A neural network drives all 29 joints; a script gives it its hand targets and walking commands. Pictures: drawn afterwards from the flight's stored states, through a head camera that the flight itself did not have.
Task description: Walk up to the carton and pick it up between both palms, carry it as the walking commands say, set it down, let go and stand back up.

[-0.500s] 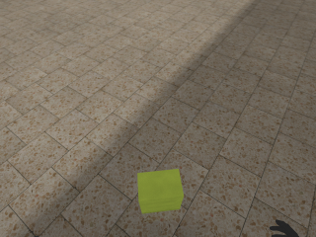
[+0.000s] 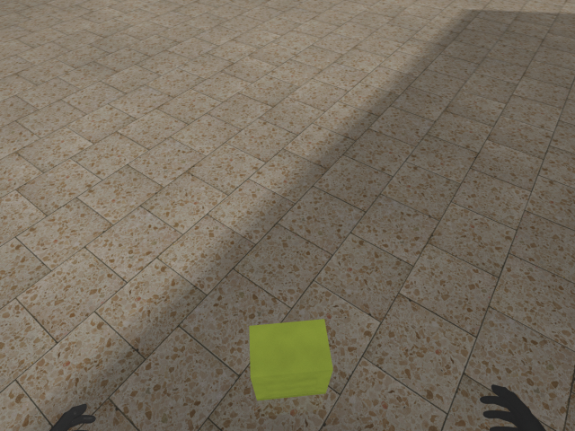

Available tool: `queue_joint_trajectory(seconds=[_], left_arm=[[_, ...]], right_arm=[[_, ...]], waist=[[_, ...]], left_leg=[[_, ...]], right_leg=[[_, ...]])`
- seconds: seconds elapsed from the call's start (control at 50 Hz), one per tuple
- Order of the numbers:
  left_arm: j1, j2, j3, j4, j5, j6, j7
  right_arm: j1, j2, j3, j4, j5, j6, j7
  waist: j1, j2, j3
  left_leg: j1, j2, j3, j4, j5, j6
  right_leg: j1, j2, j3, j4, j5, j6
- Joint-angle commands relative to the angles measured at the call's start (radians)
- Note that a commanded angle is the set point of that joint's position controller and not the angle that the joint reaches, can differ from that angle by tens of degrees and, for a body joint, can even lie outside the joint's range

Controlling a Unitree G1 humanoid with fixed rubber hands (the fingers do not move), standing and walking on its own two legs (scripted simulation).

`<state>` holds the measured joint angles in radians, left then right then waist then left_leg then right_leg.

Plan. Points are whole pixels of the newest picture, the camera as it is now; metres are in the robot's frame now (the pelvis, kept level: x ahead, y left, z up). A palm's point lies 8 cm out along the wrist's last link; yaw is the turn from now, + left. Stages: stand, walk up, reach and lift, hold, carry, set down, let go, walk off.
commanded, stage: walk up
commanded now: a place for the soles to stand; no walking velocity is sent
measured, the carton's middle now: (289, 361) +0.42 +0.01 -0.64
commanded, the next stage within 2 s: reach and lift in 0.98 s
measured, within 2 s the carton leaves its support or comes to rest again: neither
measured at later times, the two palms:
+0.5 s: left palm out of the picture +0.12 +0.29 -0.09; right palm out of the picture +0.14 -0.33 -0.09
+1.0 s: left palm out of the picture +0.13 +0.29 -0.09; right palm (537, 426) +0.15 -0.33 -0.09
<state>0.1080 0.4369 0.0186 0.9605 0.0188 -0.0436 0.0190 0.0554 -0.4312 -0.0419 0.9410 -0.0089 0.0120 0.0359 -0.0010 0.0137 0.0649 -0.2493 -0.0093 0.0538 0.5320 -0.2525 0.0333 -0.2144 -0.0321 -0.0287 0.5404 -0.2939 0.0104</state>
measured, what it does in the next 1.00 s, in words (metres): stands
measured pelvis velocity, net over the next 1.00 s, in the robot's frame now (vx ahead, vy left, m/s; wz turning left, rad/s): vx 0.03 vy -0.02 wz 0.04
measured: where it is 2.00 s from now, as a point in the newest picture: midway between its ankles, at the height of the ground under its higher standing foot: outside the picture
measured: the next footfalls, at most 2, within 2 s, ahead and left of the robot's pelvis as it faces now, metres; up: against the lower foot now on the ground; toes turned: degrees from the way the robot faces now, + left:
none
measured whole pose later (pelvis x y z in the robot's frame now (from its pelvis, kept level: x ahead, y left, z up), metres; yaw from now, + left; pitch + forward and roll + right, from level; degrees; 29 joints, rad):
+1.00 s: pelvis +0.03 -0.02 +0.01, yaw +2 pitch -1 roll +0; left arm 0.08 0.39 0.05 1.01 0.02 0.01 -0.01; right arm 0.10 -0.39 -0.03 1.00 -0.02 -0.01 0.00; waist 0.02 0.00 0.03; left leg -0.15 0.01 0.00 0.39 -0.21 -0.01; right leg -0.09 0.00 -0.08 0.36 -0.25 -0.02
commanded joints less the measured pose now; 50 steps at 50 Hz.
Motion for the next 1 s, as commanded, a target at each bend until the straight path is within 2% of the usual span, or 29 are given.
queue_joint_trajectory(seconds=[0.0, 0.04, 0.06, 0.08, 0.12, 0.26, 0.4, 0.6, 0.96, 0.98], left_arm=[[-0.021, 0.193, 0.04, -0.033, 0.001, -0.008, 0.004], [-0.028, 0.193, 0.041, -0.029, 0.001, -0.007, 0.003], [-0.044, 0.16, 0.035, -0.033, 0.01, 0.002, -0.012], [-0.061, 0.153, 0.034, -0.028, 0.012, 0.006, -0.019], [-0.056, 0.144, 0.034, -0.014, 0.011, 0.009, -0.026], [-0.055, 0.148, 0.036, 0.033, 0.0, 0.005, -0.027], [-0.064, 0.137, 0.036, 0.052, -0.005, 0.013, -0.022], [-0.079, 0.132, 0.039, 0.057, -0.006, 0.02, -0.02], [-0.083, 0.137, 0.044, 0.052, -0.001, 0.025, -0.022], [-0.257, 0.021, 0.112, -0.299, 0.01, 0.08, -0.047]], right_arm=[[-0.036, -0.174, -0.035, -0.039, -0.001, -0.009, -0.003], [-0.037, -0.174, -0.034, -0.032, -0.002, -0.009, -0.002], [-0.011, -0.158, -0.021, -0.019, 0.007, -0.033, -0.01], [-0.012, -0.176, -0.022, -0.01, 0.001, -0.041, -0.011], [-0.029, -0.179, -0.014, 0.0, -0.002, -0.049, -0.015], [-0.008, -0.151, 0.002, 0.042, 0.002, -0.062, -0.028], [-0.002, -0.143, 0.002, 0.053, 0.003, -0.057, -0.039], [-0.01, -0.138, 0.003, 0.054, 0.0, -0.051, -0.046], [-0.005, -0.138, 0.006, 0.06, -0.004, -0.049, -0.047], [-0.166, -0.039, -0.079, -0.291, -0.046, 0.006, -0.007]], waist=[[0.0, -0.016, -0.091], [0.001, -0.017, -0.09], [-0.006, -0.073, -0.123], [-0.007, -0.048, -0.086], [0.004, -0.001, -0.048], [0.007, -0.006, -0.087], [0.005, -0.01, -0.112], [0.005, -0.016, -0.112], [0.008, -0.014, -0.089], [0.066, -0.046, -0.028]], left_leg=[[0.057, 0.117, -0.152, -0.1, 0.133, 0.036], [0.059, 0.115, -0.154, -0.108, 0.131, 0.034], [0.094, 0.133, -0.169, -0.157, 0.012, 0.035], [0.078, 0.139, -0.188, -0.188, -0.062, 0.035], [0.04, 0.146, -0.202, -0.23, -0.102, 0.034], [0.102, 0.125, -0.139, -0.191, 0.188, 0.009], [0.132, 0.13, -0.123, -0.171, 0.308, 0.008], [0.138, 0.132, -0.119, -0.167, 0.342, 0.01], [0.123, 0.125, -0.132, -0.186, 0.295, 0.01], [0.031, -0.046, 0.001, -0.099, 0.134, -0.078]], right_leg=[[-0.006, -0.104, 0.11, -0.104, 0.158, -0.072], [-0.001, -0.106, 0.109, -0.116, 0.148, -0.071], [-0.006, -0.076, 0.091, -0.152, 0.0, -0.068], [-0.021, -0.066, 0.086, -0.164, -0.061, -0.068], [-0.002, -0.062, 0.084, -0.188, -0.051, -0.068], [0.084, -0.094, 0.087, -0.239, 0.154, -0.059], [0.129, -0.097, 0.064, -0.238, 0.284, -0.05], [0.154, -0.098, 0.05, -0.239, 0.32, -0.046], [0.159, -0.096, 0.041, -0.255, 0.241, -0.046], [-0.06, 0.021, 0.004, -0.131, 0.141, 0.004]])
